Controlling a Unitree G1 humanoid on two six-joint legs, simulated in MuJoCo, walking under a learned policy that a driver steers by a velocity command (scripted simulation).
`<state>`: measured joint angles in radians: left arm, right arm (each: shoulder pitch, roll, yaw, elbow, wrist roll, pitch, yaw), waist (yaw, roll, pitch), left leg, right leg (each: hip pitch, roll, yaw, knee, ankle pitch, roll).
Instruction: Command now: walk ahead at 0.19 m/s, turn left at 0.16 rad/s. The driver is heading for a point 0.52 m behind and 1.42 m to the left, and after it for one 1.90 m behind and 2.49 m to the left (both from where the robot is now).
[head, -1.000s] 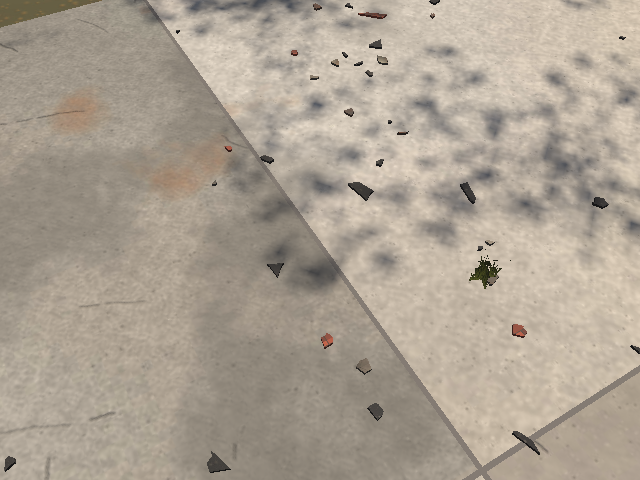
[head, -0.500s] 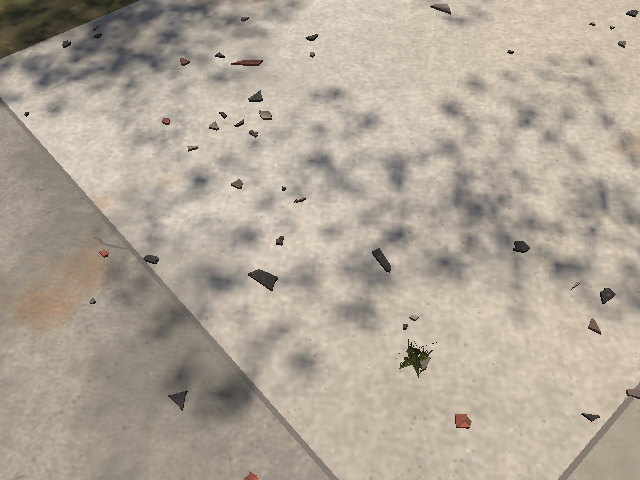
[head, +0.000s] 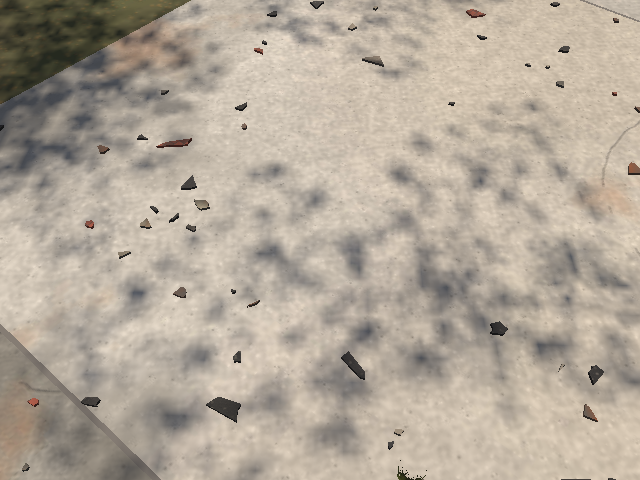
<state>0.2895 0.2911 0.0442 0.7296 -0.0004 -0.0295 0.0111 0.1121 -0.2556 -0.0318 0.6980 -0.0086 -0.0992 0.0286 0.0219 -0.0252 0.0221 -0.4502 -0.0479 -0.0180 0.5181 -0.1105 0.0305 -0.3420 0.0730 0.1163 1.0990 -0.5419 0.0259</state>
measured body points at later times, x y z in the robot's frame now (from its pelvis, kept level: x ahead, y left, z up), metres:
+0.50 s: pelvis +0.07 -0.02 +0.02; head +0.09 -0.04 +0.47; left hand +0.13 +0.28 -0.07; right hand +0.28 -0.27 -0.09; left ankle +0.03 +0.11 -0.65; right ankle +0.11 -0.13 -0.73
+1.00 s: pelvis +0.17 +0.10 +0.02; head +0.18 +0.14 +0.47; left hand +0.17 +0.43 -0.08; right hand +0.36 -0.10 -0.08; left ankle +0.07 +0.14 -0.73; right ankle +0.35 +0.01 -0.66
